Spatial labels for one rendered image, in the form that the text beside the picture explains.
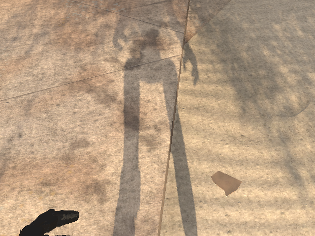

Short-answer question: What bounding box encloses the robot left hand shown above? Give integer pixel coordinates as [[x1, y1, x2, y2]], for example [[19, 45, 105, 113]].
[[19, 208, 80, 236]]

